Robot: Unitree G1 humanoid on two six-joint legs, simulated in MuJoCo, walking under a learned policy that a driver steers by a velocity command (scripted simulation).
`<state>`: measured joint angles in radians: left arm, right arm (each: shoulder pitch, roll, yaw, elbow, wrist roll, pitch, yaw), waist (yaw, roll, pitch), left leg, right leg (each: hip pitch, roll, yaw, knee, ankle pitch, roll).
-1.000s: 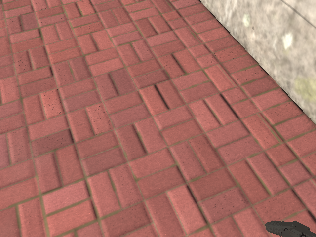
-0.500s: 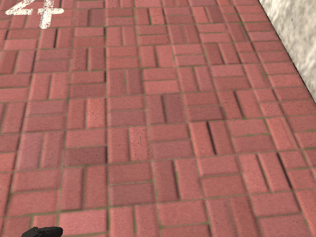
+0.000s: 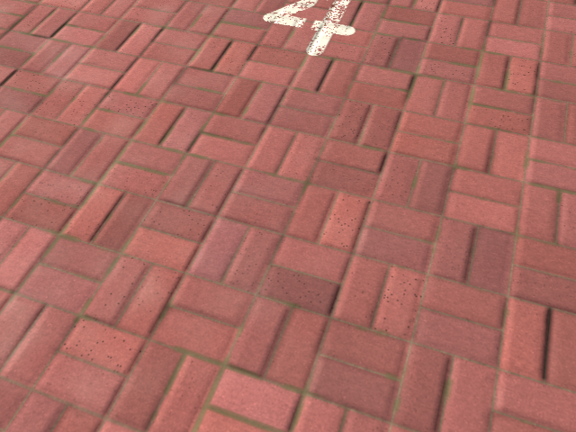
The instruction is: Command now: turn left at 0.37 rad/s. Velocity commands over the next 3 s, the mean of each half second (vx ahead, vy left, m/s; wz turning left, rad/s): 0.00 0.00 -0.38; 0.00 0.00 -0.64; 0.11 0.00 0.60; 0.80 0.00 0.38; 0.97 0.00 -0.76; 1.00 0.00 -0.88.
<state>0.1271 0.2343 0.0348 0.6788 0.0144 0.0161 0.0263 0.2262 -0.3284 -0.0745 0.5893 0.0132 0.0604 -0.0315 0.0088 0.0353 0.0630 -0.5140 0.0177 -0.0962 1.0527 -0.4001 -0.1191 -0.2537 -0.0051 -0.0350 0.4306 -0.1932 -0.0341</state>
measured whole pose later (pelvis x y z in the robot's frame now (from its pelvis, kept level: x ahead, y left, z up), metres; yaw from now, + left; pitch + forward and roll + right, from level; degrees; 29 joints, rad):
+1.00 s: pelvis +0.04 -0.02 -0.01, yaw -35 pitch +2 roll +0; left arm 0.12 0.28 0.04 0.58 0.01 0.04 0.02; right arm 0.17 -0.29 -0.06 0.72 0.00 -0.01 0.00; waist -0.02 0.01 0.01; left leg -0.34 0.00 -0.05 0.58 -0.21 -0.05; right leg -0.30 0.13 0.17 0.58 -0.29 -0.05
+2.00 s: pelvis +0.36 +0.02 -0.02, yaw -2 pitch +2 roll +0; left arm 0.50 0.22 0.03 0.93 -0.01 -0.06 -0.02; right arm 0.17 -0.25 -0.03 0.74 -0.06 -0.06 0.02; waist 0.07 0.00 0.04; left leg -0.34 -0.01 0.14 0.60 -0.29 0.06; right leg -0.30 -0.10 0.04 1.24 -0.26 -0.10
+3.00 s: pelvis +1.21 -0.19 -0.01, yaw -53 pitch +2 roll +3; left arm 0.05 0.36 0.05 0.64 0.04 -0.02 -0.07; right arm 0.49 -0.33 -0.06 0.88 -0.04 -0.10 0.00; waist -0.07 -0.06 0.00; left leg -0.05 0.00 0.16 0.33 -0.31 -0.03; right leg -0.75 -0.02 0.05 1.19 -0.17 -0.10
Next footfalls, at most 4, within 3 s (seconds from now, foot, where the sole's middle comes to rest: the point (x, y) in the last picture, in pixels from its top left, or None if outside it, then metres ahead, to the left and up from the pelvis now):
0.14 left None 0.03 0.15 -0.78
0.52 right None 0.03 -0.12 -0.78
1.00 left None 0.17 0.06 -0.78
1.32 right None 0.03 -0.14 -0.78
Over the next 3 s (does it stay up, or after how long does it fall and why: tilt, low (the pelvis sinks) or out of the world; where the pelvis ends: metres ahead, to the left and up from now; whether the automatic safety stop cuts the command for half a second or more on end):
stays up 1.21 -0.19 -0.01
